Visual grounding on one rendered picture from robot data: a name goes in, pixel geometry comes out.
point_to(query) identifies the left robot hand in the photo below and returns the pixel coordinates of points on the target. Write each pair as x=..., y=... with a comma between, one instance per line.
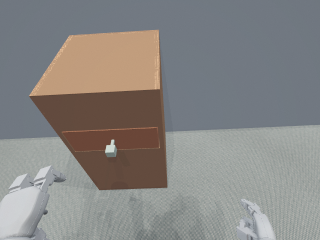
x=22, y=209

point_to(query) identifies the handle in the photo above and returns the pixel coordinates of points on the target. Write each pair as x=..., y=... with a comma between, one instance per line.
x=111, y=149

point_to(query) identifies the right robot hand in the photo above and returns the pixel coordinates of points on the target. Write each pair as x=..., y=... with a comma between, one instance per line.
x=257, y=228

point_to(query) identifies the drawer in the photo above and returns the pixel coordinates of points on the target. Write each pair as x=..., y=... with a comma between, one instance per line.
x=125, y=138

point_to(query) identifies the cabinet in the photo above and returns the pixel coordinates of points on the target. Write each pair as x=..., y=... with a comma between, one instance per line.
x=106, y=81

